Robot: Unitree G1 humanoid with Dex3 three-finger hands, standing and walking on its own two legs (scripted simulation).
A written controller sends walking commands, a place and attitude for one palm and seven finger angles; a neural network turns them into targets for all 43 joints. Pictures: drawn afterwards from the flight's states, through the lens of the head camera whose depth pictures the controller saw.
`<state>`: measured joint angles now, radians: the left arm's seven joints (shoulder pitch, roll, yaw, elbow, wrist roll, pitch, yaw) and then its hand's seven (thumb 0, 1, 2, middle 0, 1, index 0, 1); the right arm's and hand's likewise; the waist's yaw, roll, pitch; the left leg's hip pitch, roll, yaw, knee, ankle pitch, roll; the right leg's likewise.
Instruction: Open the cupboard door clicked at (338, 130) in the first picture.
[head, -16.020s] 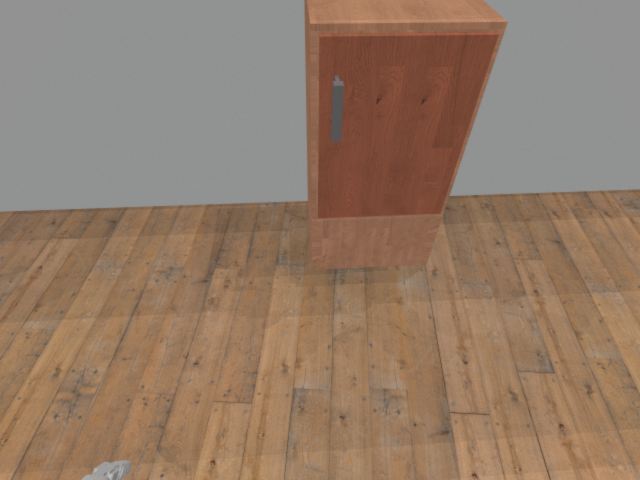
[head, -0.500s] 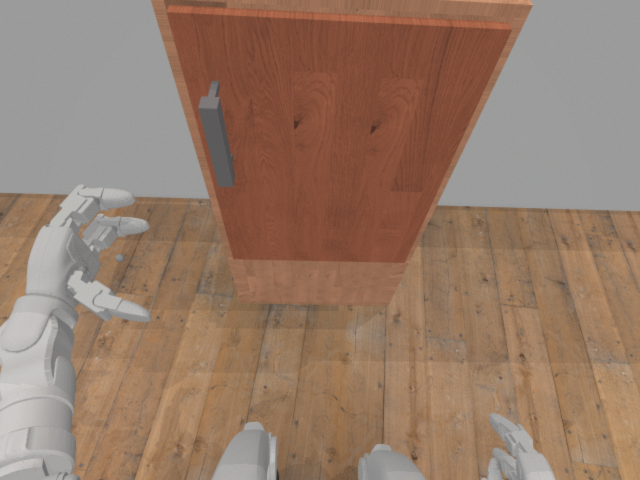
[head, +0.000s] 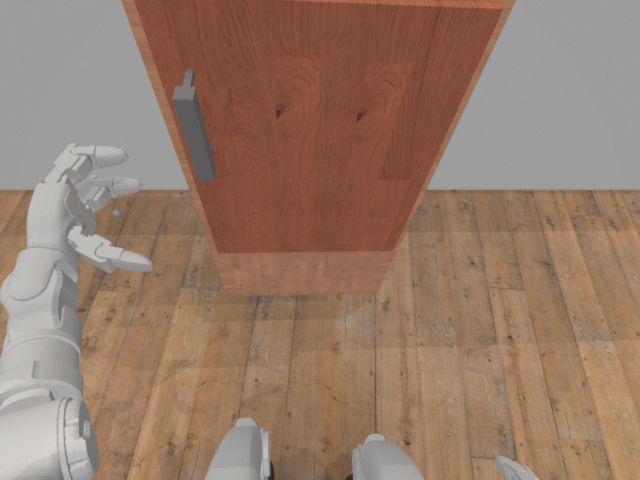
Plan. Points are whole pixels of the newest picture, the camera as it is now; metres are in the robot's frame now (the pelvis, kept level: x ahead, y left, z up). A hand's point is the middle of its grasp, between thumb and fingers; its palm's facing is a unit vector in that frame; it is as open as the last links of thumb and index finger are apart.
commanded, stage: move the hooked fingers beside the handle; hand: left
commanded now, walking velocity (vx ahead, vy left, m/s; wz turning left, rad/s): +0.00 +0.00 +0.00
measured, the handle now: (198, 128) +0.58 +0.18 +0.05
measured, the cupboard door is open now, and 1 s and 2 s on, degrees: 0 0 0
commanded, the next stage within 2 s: slide the fingers in behind the handle in 1.56 s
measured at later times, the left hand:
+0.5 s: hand (138, 165) +0.49 +0.25 +0.06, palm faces +0.05 -1.00 -0.01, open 14.0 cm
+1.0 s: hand (145, 151) +0.53 +0.25 +0.05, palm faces +0.04 -1.00 -0.01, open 14.0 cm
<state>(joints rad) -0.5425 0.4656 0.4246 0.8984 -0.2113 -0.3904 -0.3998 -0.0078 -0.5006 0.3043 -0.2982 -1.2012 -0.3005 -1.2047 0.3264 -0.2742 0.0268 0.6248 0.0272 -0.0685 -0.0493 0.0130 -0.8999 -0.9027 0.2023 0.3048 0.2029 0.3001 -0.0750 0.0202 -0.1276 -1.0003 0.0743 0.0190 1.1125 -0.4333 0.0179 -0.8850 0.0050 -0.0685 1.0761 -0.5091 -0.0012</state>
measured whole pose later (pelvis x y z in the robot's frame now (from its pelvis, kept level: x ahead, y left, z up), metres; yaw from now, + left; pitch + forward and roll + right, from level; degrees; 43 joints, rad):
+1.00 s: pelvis +0.01 +0.01 -0.02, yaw -3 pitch +26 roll -5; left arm -0.91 0.67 0.53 1.17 -0.07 -0.34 -0.35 -0.01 -0.50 0.30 -0.30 -1.20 -0.30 -1.20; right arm 0.41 -0.27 0.06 0.62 -0.01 0.07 -0.01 0.01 -0.90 -0.90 0.20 0.30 0.20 0.30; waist -0.19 0.04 -0.12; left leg -1.20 0.10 0.02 1.20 -0.47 0.03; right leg -1.07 0.03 -0.06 1.12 -0.51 0.01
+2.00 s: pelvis +0.00 +0.01 -0.02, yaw -2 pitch +26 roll -6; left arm -0.95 0.61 0.46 1.20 -0.07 -0.38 -0.28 -0.01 -0.50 0.30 -0.30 -1.20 -0.30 -1.21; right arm 0.37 -0.27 0.05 0.63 -0.01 0.05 -0.01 0.01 -0.90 -0.90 0.20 0.30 0.20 0.30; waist -0.19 0.03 -0.12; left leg -1.21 0.10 -0.01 1.22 -0.47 0.02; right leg -1.08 0.03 -0.08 1.15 -0.52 0.00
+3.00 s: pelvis +0.00 -0.01 -0.02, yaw -1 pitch +26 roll -4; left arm -0.97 0.47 0.39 1.21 -0.04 -0.45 -0.12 -0.01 -0.50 0.30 -0.32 -1.21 -0.32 -1.22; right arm 0.38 -0.25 0.04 0.65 -0.03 0.06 0.02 0.01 -0.90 -0.90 0.20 0.30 0.20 0.30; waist -0.19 0.05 -0.13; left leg -1.20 0.09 -0.01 1.21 -0.46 0.01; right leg -1.08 0.03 -0.08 1.17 -0.54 -0.01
